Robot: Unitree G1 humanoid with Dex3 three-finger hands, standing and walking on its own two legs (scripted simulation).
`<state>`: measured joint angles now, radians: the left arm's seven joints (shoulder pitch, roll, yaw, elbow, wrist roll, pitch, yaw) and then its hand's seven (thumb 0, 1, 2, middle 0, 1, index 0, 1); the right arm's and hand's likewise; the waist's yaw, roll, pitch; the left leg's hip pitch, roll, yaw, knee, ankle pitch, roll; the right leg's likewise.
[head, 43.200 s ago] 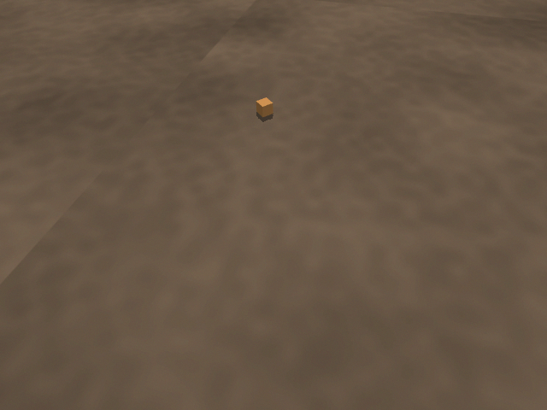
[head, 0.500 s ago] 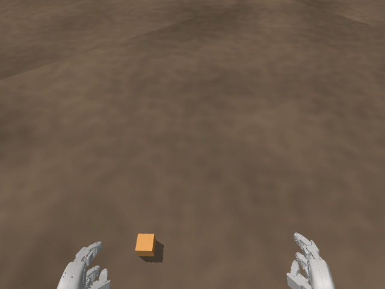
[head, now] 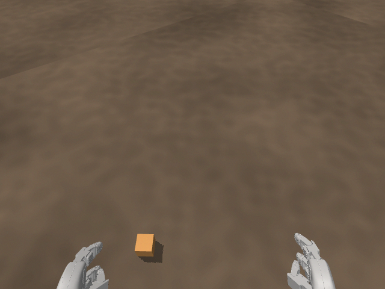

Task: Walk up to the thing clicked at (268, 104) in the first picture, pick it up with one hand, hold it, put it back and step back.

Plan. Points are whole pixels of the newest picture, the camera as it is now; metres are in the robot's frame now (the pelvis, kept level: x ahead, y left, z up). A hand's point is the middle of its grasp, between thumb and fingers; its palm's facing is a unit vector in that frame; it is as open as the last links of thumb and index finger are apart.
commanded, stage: home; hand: left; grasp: from above
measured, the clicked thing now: (145, 245) +0.45 +0.22 -0.67
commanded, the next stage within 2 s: stand in 0.12 s
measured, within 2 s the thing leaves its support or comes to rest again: neither
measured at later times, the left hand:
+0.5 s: hand out of the picture +0.11 +0.24 -0.10, palm faces +0.03 -0.94 -0.34, open 7.4 cm
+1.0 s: hand out of the picture +0.02 +0.24 -0.10, palm faces +0.06 -0.94 -0.34, open 7.4 cm
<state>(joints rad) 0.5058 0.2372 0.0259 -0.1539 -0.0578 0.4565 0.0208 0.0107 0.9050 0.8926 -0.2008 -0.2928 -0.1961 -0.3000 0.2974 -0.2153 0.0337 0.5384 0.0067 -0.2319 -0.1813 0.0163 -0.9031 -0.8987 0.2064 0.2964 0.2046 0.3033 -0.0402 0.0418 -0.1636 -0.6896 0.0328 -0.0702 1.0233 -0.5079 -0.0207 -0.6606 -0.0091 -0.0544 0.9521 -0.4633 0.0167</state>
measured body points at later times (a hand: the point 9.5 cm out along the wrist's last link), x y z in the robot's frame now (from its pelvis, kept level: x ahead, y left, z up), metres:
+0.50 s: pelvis -0.01 +0.00 +0.03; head +0.01 +0.01 +0.48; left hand +0.11 +0.28 -0.08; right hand +0.11 -0.28 -0.09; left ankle +0.00 +0.13 -0.68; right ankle +0.01 -0.13 -0.68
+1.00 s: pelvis -0.01 +0.00 +0.06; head -0.01 -0.01 +0.51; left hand +0.02 +0.28 -0.07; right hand +0.06 -0.28 -0.08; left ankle +0.00 +0.13 -0.68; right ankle +0.01 -0.13 -0.68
